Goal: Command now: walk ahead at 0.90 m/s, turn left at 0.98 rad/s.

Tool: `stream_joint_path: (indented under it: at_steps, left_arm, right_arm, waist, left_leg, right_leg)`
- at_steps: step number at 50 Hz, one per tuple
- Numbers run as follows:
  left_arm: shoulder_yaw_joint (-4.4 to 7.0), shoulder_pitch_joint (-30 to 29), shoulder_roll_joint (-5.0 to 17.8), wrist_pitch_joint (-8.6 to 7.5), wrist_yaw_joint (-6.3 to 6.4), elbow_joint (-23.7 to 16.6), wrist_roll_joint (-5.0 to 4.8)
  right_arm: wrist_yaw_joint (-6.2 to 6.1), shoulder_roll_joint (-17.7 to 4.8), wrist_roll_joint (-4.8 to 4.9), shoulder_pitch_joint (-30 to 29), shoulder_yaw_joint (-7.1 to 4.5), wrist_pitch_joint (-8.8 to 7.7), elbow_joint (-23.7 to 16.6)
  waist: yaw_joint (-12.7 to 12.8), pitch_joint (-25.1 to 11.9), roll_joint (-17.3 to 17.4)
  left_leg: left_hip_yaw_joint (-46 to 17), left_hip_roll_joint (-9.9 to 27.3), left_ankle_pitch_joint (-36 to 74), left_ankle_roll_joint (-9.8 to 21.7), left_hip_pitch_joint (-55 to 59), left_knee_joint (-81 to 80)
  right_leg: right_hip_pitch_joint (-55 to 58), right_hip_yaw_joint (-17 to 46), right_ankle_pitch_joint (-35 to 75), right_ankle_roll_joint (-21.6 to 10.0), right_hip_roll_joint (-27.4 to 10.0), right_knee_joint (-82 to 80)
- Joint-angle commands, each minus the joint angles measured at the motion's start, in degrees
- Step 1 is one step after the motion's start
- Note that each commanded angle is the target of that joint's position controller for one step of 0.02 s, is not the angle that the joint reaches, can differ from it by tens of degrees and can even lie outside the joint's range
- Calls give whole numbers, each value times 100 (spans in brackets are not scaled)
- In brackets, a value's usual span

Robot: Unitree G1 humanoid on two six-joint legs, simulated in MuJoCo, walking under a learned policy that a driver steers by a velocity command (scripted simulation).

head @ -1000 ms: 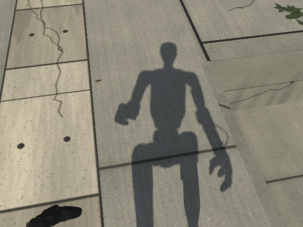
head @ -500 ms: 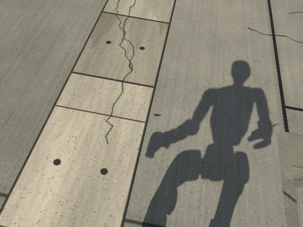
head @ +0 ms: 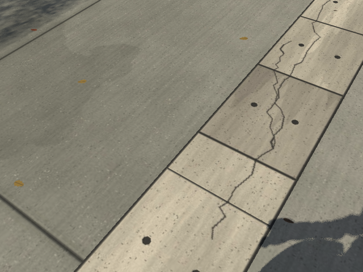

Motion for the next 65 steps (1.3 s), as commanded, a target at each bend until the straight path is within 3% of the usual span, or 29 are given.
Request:
stream_joint_path:
  at_steps: [1, 10, 13, 15, 16, 17, 18, 19, 21, 23, 28, 33, 35, 36, 37, 38, 39, 40, 42, 48, 52, 54, 57, 58, 59, 60, 61, 62, 65]
  left_arm:
    - [205, 537, 699, -166, -12, -129, -35]
    - [147, 1609, 625, -338, -12, 621, 36]
    - [221, 1564, 1037, -246, 83, 675, -30]
    - [309, 1271, 1434, -101, 121, 536, -42]
    - [313, 973, 1421, -70, 82, 384, -32]
    - [206, 931, 760, -82, -9, 214, 64]
    - [119, 907, 715, -205, -71, -588, -62]
    - [147, 103, 1008, -342, -91, -731, -73]
    - [37, 90, 789, -375, -48, -689, -49]
    - [0, 495, 716, -138, -33, -509, 193]
    - [-159, -1009, 390, 28, -142, -1097, 120]
    - [-188, -1542, 439, -39, -166, -1195, -29]
    - [-45, -812, 794, -63, -68, -991, -48]
    - [85, 200, 1039, -90, 17, -770, -84]
    - [248, 1488, 1361, -100, 148, -479, -43]
    - [347, 2188, 1702, -135, 235, -312, 189]
    - [389, 1406, 1787, -121, 141, -441, 207]
    - [298, 600, 1128, -90, 105, -600, 149]
    - [170, 338, 618, -83, 51, -405, 127]
    - [61, 569, 254, -373, -127, 381, -95]
    - [122, 617, 586, -462, -82, 540, -54]
    - [155, 848, 882, -436, -31, 597, -44]
    - [290, 744, 1396, -180, 54, 519, -52]
    - [320, 481, 1488, -79, 66, 397, -44]
    - [320, 374, 1384, -25, 32, 318, -3]
    - [140, 432, 613, -21, -87, 107, 99]
    - [105, 592, 671, -130, -83, -606, -44]
    - [67, 52, 853, -295, -85, -717, -38]
    - [-39, -154, 727, -264, -32, -583, 118]
  right_arm:
    - [193, -238, -83, -675, 47, -42, -627]
    - [386, 52, -20, -2466, 362, -13, -1053]
    - [256, -5, 23, -1961, 357, 0, -815]
    - [107, -481, 55, -70, 125, -19, -319]
    - [-21, -818, 32, 1222, -86, -47, 96]
    - [-136, -1249, 232, 881, -299, 3, 167]
    - [-129, -1811, 17, 685, -368, 114, -194]
    - [-239, -1564, -2, 1232, -365, 178, -140]
    - [-313, -1193, 94, 942, -273, -9, 199]
    - [-393, -905, 111, 431, -120, -179, 186]
    - [-282, -760, 119, 552, -53, -425, 351]
    - [-251, -1007, 242, 1008, -160, -451, 635]
    - [-289, -1237, 219, 971, -207, -434, 686]
    - [-261, -1447, 189, 712, -245, -441, 657]
    - [-230, -1232, 135, 411, -188, -512, 587]
    - [-262, -169, 186, 474, 70, -563, 366]
    - [-300, -319, 340, 894, 157, -516, 109]
    - [-323, -689, 136, 472, 110, -405, 304]
    - [-147, -638, 7, 40, 98, -246, 322]
    - [152, 17, 5, -863, 316, 54, -312]
    - [282, -98, 15, -1625, 377, 50, -625]
    - [308, 5, 48, -1659, 408, 10, -611]
    - [129, -470, 83, -291, 195, -36, -150]
    - [47, -709, 94, 958, 45, -51, 223]
    - [-94, -951, 122, 1824, -150, -44, 609]
    - [-228, -1367, 238, 1195, -290, 31, 550]
    - [-218, -1828, 37, 953, -342, 114, 194]
    - [-291, -1636, 28, 1229, -369, 120, 212]
    - [-417, -1067, 98, 754, -214, -169, 454]
  waist:
    - [272, 311, -807]
    - [544, 1178, -637]
    - [31, 610, -951]
    - [-940, -408, -1246]
    - [-1520, -950, -1033]
    - [-962, -918, 324]
    - [-595, -1839, 955]
    - [-998, -1755, -127]
    - [-354, -150, -567]
    - [242, 270, -686]
    - [59, 957, -152]
    - [-300, 506, 18]
    - [57, -121, 13]
    - [707, -636, 2]
    - [1366, -1212, -78]
    - [1281, -1766, -1547]
    - [624, -2248, -2552]
    - [564, -1181, -1416]
    - [393, -159, -354]
    - [-59, 624, -537]
    - [-126, 1108, -328]
    - [-181, 1033, -434]
    - [-999, 59, -775]
    - [-1541, -512, -815]
    - [-1733, -869, -411]
    - [-961, -344, 1058]
    - [-559, -1406, 1237]
    - [-772, -1288, 251]
    - [-17, 199, -679]
  left_leg:
    - [-15, 675, 629, -99, -2268, 995]
    - [1243, 699, 1165, 202, -1774, -1053]
    - [1882, -13, 608, 599, 28, -1858]
    - [1541, -340, 83, 925, 2076, -2104]
    - [1021, -306, 161, 1138, 3943, -2689]
    - [-431, 565, -277, 1138, 5179, -2989]
    - [-3792, 1934, -792, 2220, 6485, -3971]
    - [-3921, 1837, -509, 2105, 6230, -4488]
    - [-3010, 1510, 704, 1840, 4192, -4841]
    - [-2183, 987, 1204, 1717, 2744, -4918]
    - [-1756, 281, 1464, 1502, 830, -5522]
    - [-1845, 435, 3855, 1020, 1909, -5067]
    - [-1872, 404, 5389, 710, 2382, -3902]
    - [-1813, 340, 5489, 566, 2117, -2643]
    - [-1555, 87, 4754, 456, 1335, -1081]
    - [-923, -486, -365, 389, -116, 1034]
    - [-473, -428, -752, 347, -1001, 1833]
    - [-317, 118, -53, 358, -1231, 1816]
    - [-64, 549, 333, 268, -1088, 1464]
    - [250, 921, 1043, 209, -1291, 854]
    - [1014, 827, 1809, 374, -852, -1058]
    - [1464, 511, 1787, 613, -199, -1724]
    - [1625, -110, 1059, 869, 1352, -1901]
    - [1397, -245, 851, 1027, 2683, -2057]
    - [848, -227, 608, 1158, 4247, -2535]
    - [-742, 652, 640, 1369, 4500, -2775]
    - [-3783, 1635, 217, 2455, 5925, -3915]
    - [-4327, 1786, -430, 2324, 5628, -4797]
    - [-2955, 1150, 948, 1866, 3184, -4996]
  right_leg:
    - [1557, 1450, -979, -366, -1446, -1786]
    - [1796, -963, 2725, -161, -1178, -2217]
    - [1960, -1465, 7221, -107, -1254, -1122]
    - [1631, -1326, 8147, -270, -1579, 1150]
    - [472, -1273, 6984, -242, -1518, 2974]
    - [-1411, -1109, 228, -102, -541, 4799]
    - [-3413, -293, -1129, 182, 130, 6571]
    - [-3769, 514, -393, 114, -99, 6443]
    - [-3409, 546, -315, 124, -576, 5314]
    - [-2650, 566, -694, 275, -762, 4797]
    - [-1894, 196, 587, 435, -641, 2460]
    - [-782, 174, 2019, 80, -60, 717]
    - [382, 220, 1391, -44, 284, 457]
    - [1556, 256, 1017, -104, 249, 387]
    - [3016, 543, 243, -202, -216, 561]
    - [4279, 2466, -1586, -469, -1932, 95]
    - [4137, 5237, -2482, -832, -2714, -1104]
    - [3132, 4552, -3125, -820, -2338, -1319]
    - [1804, 2847, -1547, -734, -1912, -1310]
    - [719, -123, 1237, -284, -1323, -1928]
    - [688, -1220, 2552, -263, -1140, -2359]
    - [1050, -1584, 5099, -196, -1172, -1952]
    - [1731, -1526, 7831, -234, -1419, 54]
    - [1325, -1370, 7898, -318, -1520, 1564]
    - [183, -1270, 5638, -241, -1238, 3488]
    - [-1517, -1222, -556, -54, -146, 5635]
    - [-3318, -35, -1305, 147, 305, 6816]
    - [-3660, 596, -785, 101, -7, 6451]
    - [-2833, 660, -562, 182, -523, 4943]
Keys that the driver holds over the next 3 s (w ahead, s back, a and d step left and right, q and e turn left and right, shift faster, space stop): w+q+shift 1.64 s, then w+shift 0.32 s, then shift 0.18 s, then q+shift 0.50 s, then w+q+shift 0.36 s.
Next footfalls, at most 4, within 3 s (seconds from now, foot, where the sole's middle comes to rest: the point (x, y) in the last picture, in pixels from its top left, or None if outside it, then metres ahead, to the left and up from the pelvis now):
0.32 left None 0.38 0.14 -0.77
0.74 right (137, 192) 0.84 0.23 -0.77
1.20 left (32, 180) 0.90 0.70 -0.77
1.60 right None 1.13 1.10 -0.77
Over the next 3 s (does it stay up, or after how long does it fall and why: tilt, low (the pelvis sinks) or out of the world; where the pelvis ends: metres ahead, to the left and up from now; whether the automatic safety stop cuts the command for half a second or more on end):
stays up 0.75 1.63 -0.01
